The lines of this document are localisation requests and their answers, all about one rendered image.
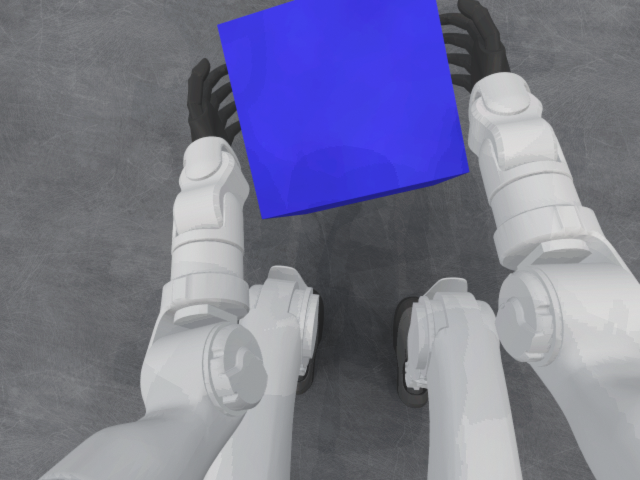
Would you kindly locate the robot left hand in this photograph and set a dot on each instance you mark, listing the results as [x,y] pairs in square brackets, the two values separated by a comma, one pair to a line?
[204,118]

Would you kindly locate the left robot upper arm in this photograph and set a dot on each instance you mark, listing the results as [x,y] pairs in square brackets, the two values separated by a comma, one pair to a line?
[197,386]

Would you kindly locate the right robot upper arm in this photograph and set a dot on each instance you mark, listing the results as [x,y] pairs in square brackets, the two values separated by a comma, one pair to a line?
[578,326]

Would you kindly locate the carton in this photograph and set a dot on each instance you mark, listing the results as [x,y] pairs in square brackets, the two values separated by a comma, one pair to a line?
[343,101]

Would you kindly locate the left robot shin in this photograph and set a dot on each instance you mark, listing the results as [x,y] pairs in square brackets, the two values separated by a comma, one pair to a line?
[281,273]

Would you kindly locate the robot right hand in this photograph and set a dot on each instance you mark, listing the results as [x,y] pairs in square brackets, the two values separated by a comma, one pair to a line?
[487,54]

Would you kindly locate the robot left thigh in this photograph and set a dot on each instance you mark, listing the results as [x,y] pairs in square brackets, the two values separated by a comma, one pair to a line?
[284,323]

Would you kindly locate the left robot forearm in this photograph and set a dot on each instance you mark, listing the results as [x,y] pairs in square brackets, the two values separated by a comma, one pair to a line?
[207,284]

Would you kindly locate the right robot forearm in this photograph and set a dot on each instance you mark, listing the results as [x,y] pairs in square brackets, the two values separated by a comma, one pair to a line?
[537,211]

